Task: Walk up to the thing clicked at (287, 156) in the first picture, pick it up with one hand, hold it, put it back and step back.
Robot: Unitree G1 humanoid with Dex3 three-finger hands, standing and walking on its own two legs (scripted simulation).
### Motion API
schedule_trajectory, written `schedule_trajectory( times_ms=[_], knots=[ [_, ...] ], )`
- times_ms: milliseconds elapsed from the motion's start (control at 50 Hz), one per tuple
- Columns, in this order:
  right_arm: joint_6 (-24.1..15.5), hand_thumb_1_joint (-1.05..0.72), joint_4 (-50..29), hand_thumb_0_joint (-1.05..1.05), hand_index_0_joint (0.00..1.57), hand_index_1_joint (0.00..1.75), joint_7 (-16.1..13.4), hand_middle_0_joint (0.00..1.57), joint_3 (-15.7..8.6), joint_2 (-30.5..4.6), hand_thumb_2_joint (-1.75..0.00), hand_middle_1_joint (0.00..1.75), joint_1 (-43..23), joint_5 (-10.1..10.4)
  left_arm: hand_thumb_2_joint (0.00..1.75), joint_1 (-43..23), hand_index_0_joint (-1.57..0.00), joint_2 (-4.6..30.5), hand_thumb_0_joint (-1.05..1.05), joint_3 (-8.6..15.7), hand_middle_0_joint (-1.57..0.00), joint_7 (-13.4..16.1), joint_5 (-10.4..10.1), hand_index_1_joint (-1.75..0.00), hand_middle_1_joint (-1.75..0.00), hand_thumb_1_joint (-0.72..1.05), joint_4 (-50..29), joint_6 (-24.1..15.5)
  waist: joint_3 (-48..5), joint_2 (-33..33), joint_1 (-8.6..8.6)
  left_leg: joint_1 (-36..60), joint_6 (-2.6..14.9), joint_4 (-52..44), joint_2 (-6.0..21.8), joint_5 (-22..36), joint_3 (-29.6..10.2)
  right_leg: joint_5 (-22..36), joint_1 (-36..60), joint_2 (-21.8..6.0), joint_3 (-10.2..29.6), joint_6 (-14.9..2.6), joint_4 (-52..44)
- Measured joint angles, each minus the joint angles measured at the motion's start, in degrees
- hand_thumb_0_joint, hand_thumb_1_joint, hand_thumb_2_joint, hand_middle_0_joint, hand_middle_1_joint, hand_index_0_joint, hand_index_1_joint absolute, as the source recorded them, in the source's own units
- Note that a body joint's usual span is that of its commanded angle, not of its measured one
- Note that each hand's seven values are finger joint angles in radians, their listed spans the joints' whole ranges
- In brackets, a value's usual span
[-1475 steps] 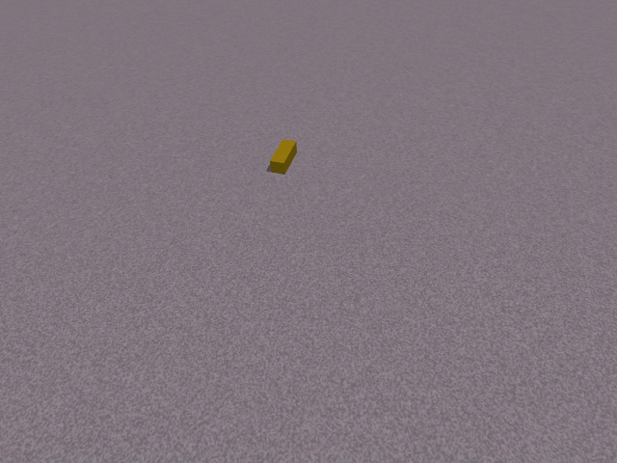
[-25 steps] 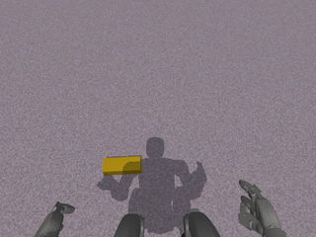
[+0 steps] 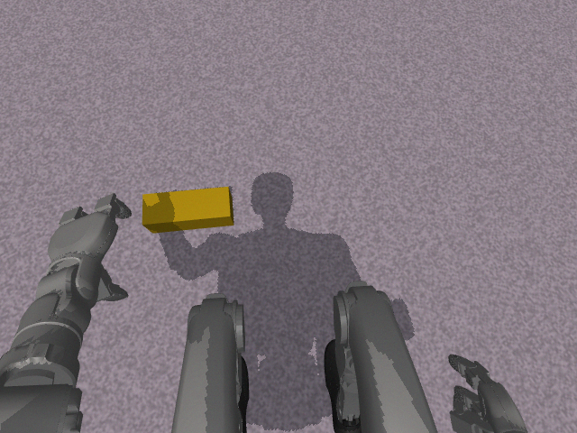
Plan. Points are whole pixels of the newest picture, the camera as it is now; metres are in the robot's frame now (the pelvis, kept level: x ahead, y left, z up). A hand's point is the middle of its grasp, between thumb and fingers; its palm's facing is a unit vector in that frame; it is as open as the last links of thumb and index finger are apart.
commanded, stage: rise first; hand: left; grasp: from above
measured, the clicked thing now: (189, 210) +0.56 +0.23 -0.42
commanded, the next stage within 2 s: none
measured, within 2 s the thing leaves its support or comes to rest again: neither
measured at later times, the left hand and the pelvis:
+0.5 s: hand (136, 227) +0.46 +0.28 -0.24, palm faces -0.46 -0.01 -0.89, open 14.1 cm; pelvis -0.01 +0.02 -0.09, yaw -3 degrees
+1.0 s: hand (152, 217) +0.49 +0.27 -0.28, palm faces -0.46 -0.01 -0.89, open 14.1 cm; pelvis +0.00 +0.01 -0.12, yaw -5 degrees
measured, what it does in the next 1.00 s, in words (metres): lowers itself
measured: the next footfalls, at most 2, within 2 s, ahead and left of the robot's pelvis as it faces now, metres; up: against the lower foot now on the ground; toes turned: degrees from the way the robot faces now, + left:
none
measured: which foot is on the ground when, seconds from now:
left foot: down 0.00-1.00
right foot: down 0.00-1.00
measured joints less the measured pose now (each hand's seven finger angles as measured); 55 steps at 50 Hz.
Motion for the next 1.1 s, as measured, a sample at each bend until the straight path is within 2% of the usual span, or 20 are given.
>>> schedule_trajectory(
  times_ms=[100, 220, 380, 500, 580, 780, 1100],
  knots=[
    [1.51, -0.89, 1.47, 0.01, 0.2, 0.3, 0.49, 0.21, 0.58, 0.24, -0.9, 0.3, 1.48, -1.12, 1.01, -6.35, -0.08, 3.27, 0.0, 0.54, -0.07, 2.04, 5.75, -1.07, -1.07, -0.51, 6.4, -3.52, 1.27, -0.35, -1.81, -5.49, 0.0, 5.33, -0.11, 0.08, -0.73, 0.4, -5.14, 0.07, -0.55, 0.1, 4.66],
    [3.69, -0.9, 2.42, 0.01, 0.2, 0.3, 1.14, 0.21, 1.11, 0.52, -0.91, 0.3, 2.37, -2.48, 1.02, -12.05, -0.09, 6.14, 0.0, 0.58, -0.08, 5.18, 11.88, -1.05, -1.05, -0.51, 11.82, -5.47, 2.63, -0.69, -4.15, -10.16, 0.38, 10.12, -0.4, 0.17, -1.38, 0.71, -9.06, 0.0, -1.04, 0.61, 8.49],
    [5.43, -0.9, 2.76, 0.01, 0.2, 0.3, 2.3, 0.21, 2.39, 0.9, -0.91, 0.3, 2.49, -3.93, 1.02, -17.27, -0.08, 8.77, 0.0, 0.54, -0.08, 8.1, 18.29, -1.01, -1.01, -0.51, 17.82, -6.17, 3.03, -0.82, -6.9, -14.43, 1.17, 14.22, -0.76, -0.15, -1.66, 0.41, -12.43, -0.15, -1.21, 1.37, 11.68],
    [6.08, -0.9, 2.7, 0.01, 0.2, 0.3, 3.2, 0.21, 3.23, 1.24, -0.91, 0.3, 2.47, -5.0, 1.02, -19.92, -0.08, 10.53, 0.0, 0.7, -0.08, 9.41, 21.65, -0.99, -0.99, -0.51, 20.71, -6.97, 3.69, -1.14, -8.09, -16.74, 1.51, 16.51, -0.92, -0.42, -1.79, 0.13, -14.37, -0.19, -1.27, 1.74, 13.6],
    [6.13, -0.9, 2.67, 0.01, 0.2, 0.3, 3.71, 0.21, 3.88, 1.31, -0.91, 0.3, 2.52, -5.62, 1.02, -21.8, -0.08, 11.24, 0.0, 0.43, -0.08, 10.45, 22.69, -0.99, -0.98, -0.51, 22.56, -7.26, 4.19, -1.41, -8.57, -18.0, 1.53, 17.84, -1.04, -0.57, -1.92, -0.04, -15.49, -0.23, -1.36, 1.84, 14.81],
    [5.67, -0.91, 1.91, 0.01, 0.2, 0.3, 4.25, 0.21, 5.88, 0.99, -0.91, 0.3, 1.92, -6.69, 1.01, -25.76, -0.08, 13.16, 0.0, 0.92, -0.08, 12.41, 23.31, -0.99, -0.99, -0.51, 27.55, -6.32, 5.68, -1.76, -10.14, -20.23, 1.3, 20.27, -0.77, -1.1, -2.63, -0.04, -17.9, 0.18, -1.91, 1.77, 16.88],
    [6.1, -0.91, 0.85, 0.01, 0.2, 0.3, 4.74, 0.21, 7.6, 0.22, -0.91, 0.3, 2.05, -7.14, 1.0, -26.61, -0.09, 15.37, 0.0, 1.68, -0.08, 11.79, 22.1, -1.01, -1.02, -0.51, 26.68, -5.33, 7.99, -2.1, -11.08, -21.63, 1.03, 22.6, -0.45, -2.53, -3.66, -0.77, -19.33, 0.63, -2.76, 1.77, 18.52]
  ],
)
